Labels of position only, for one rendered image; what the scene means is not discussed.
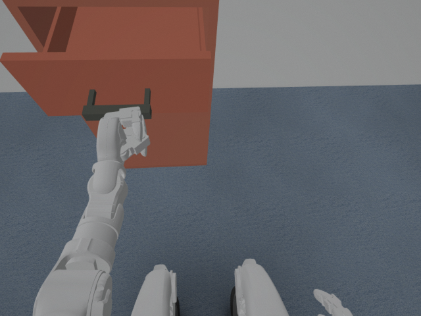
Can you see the left robot hand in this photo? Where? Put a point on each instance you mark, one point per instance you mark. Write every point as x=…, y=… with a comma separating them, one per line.
x=111, y=135

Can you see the handle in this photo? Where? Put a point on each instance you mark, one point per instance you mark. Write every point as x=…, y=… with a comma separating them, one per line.
x=96, y=112

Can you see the left robot forearm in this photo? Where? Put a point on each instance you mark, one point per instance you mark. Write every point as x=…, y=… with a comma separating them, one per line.
x=92, y=246

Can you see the cabinet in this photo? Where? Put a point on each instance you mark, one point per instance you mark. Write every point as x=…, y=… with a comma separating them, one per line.
x=176, y=139

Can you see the drawer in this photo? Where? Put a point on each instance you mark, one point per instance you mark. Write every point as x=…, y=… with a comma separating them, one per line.
x=118, y=52

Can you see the right robot hand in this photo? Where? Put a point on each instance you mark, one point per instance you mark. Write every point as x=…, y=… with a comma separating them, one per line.
x=331, y=303

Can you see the left robot thigh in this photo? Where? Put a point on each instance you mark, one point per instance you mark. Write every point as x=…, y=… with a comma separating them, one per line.
x=157, y=294

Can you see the right robot shin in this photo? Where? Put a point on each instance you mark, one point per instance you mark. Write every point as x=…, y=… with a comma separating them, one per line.
x=241, y=311

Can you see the robot left upper arm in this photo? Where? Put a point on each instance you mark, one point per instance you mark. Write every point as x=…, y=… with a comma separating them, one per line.
x=76, y=293

